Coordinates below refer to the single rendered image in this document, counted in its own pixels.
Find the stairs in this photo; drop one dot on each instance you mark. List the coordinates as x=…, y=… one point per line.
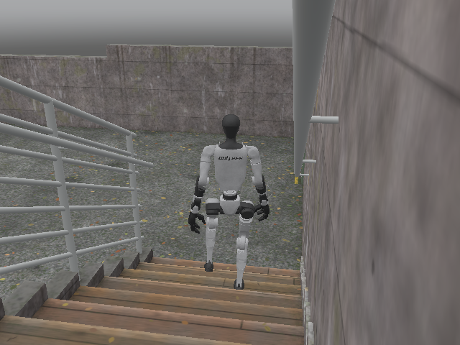
x=170, y=302

